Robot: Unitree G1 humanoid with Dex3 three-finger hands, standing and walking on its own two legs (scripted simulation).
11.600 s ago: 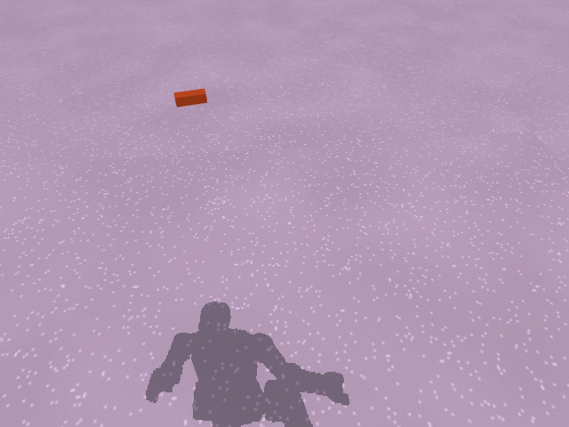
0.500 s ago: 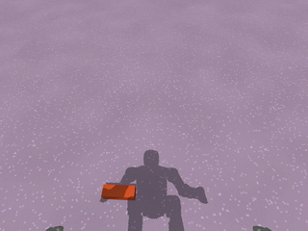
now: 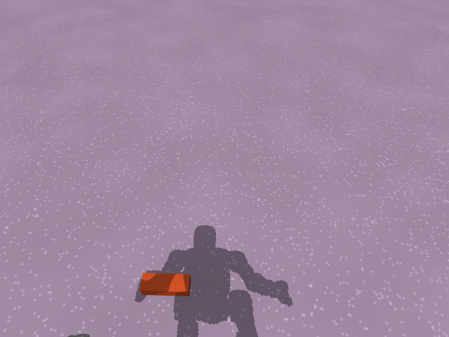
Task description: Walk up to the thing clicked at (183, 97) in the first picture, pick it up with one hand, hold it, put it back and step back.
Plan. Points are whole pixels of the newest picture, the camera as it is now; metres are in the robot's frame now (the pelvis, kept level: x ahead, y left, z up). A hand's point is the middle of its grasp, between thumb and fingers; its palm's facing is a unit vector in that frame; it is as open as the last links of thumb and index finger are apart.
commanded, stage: walk up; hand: left
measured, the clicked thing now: (166, 284) +0.42 +0.25 -0.75
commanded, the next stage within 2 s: none
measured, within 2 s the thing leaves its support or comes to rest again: neither
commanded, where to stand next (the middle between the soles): +0.03 +0.00 m, yaw +0 degrees
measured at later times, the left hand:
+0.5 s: hand out of the picture +0.04 +0.26 -0.16, palm faces +0.01 -0.94 -0.35, open 7.3 cm
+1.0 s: hand out of the picture +0.05 +0.29 -0.16, palm faces +0.01 -0.90 -0.44, open 7.3 cm
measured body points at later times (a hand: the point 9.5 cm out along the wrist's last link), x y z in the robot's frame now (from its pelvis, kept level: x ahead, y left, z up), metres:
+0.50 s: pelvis -0.01 +0.01 +0.00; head +0.01 +0.01 +0.45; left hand +0.04 +0.31 -0.13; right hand +0.09 -0.29 -0.13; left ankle +0.03 +0.13 -0.75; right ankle -0.02 -0.14 -0.75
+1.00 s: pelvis -0.05 +0.00 -0.02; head +0.01 +0.00 +0.42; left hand +0.05 +0.34 -0.14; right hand +0.08 -0.32 -0.15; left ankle +0.00 +0.13 -0.73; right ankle -0.02 -0.14 -0.75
